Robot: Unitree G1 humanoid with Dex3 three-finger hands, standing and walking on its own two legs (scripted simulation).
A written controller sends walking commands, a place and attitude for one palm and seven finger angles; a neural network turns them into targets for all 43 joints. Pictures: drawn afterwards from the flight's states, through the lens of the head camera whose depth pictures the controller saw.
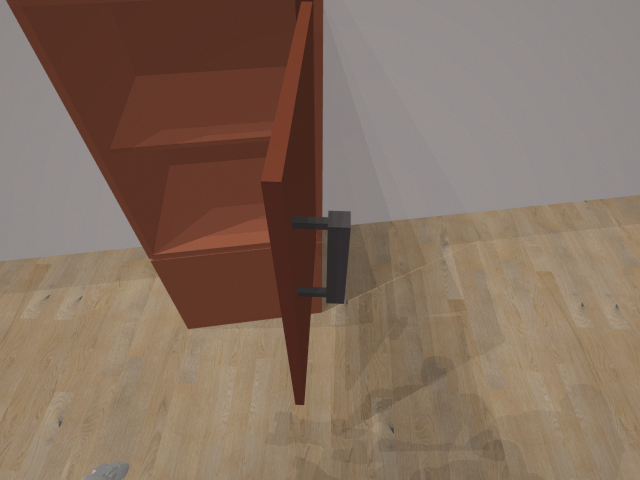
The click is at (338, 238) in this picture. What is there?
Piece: cupboard door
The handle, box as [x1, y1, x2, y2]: [292, 211, 350, 303]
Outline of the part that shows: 293,216 292,228 316,228 328,230 327,287 326,288 298,286 298,295 325,296 326,302 343,303 350,230 350,211 328,211 327,217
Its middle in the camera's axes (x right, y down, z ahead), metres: +0.00 +0.03 +0.49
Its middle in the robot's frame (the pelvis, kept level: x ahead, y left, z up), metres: +0.36 +0.02 +0.09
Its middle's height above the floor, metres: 0.86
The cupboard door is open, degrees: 79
